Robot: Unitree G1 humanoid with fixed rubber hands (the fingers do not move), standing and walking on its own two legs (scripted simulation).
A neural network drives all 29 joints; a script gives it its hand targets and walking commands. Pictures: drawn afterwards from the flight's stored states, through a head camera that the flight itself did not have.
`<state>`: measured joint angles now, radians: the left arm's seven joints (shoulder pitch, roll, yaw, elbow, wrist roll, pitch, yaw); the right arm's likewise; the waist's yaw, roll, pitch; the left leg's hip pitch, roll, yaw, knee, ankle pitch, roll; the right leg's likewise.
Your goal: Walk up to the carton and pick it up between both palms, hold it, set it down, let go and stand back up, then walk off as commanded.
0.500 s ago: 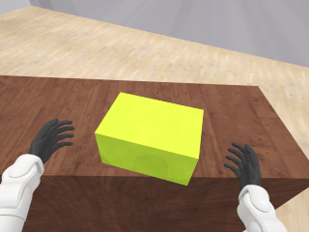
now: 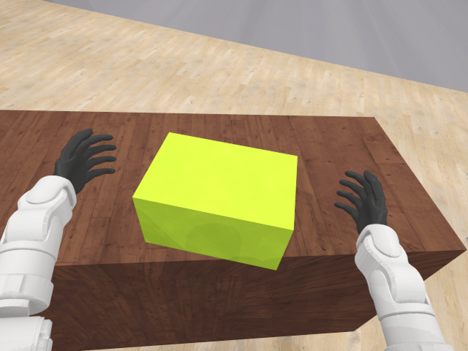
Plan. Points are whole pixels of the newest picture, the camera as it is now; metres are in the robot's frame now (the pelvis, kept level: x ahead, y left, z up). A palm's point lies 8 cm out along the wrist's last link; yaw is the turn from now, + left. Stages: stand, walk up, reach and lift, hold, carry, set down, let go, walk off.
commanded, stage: reach and lift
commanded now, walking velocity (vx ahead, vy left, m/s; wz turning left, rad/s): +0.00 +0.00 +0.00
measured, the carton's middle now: (221, 199) +0.43 +0.04 -0.01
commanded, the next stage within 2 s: none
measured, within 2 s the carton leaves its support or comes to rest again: neither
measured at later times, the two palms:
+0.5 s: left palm (90, 141) +0.43 +0.27 +0.14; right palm (365, 189) +0.37 -0.21 +0.11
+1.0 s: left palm (99, 151) +0.45 +0.27 +0.10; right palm (354, 192) +0.40 -0.21 +0.08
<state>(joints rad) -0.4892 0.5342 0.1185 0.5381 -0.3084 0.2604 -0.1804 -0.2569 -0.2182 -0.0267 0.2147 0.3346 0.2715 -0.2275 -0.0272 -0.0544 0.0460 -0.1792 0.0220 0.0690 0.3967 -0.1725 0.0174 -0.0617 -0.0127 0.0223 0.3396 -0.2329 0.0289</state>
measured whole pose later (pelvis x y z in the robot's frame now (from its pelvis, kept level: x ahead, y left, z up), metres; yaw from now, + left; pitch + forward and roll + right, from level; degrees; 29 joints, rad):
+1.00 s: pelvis -0.01 +0.00 -0.02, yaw +2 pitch +14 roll -2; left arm -1.06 0.56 -0.25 1.47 -0.47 -0.16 -0.16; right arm -0.81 -0.24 0.11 1.09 0.44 -0.05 -0.15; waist -0.14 -0.04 -0.17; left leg -0.61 0.02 0.00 0.56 -0.19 0.01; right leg -0.47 -0.01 -0.03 0.51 -0.27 0.02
